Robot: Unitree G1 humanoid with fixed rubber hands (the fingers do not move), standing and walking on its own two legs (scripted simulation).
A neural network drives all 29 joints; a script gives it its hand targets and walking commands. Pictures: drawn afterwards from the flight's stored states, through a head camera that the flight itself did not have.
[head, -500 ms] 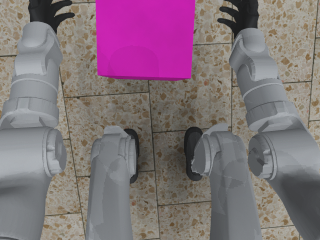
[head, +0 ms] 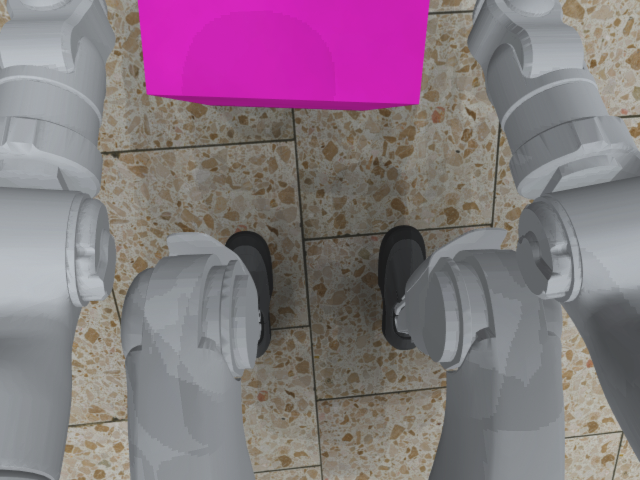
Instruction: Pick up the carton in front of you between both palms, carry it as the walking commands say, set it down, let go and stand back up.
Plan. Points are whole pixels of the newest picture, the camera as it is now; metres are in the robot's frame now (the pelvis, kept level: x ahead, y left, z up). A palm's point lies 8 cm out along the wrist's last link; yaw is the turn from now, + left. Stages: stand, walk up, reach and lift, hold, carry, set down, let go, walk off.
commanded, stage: reach and lift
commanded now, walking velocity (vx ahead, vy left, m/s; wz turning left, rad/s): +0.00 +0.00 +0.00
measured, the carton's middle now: out of the picture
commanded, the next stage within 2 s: none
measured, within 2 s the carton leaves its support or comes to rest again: leaves its support in 0.66 s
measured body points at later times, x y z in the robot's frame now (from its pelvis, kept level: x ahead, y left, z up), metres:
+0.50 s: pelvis -0.01 +0.00 +0.01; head +0.37 +0.04 +0.25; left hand +0.55 +0.21 -0.17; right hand +0.56 -0.09 -0.17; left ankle +0.11 +0.12 -0.33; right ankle +0.12 -0.13 -0.33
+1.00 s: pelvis +0.00 -0.02 +0.06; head +0.27 +0.04 +0.41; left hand +0.50 +0.23 -0.02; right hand +0.53 -0.08 -0.02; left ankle +0.11 +0.12 -0.33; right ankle +0.13 -0.14 -0.33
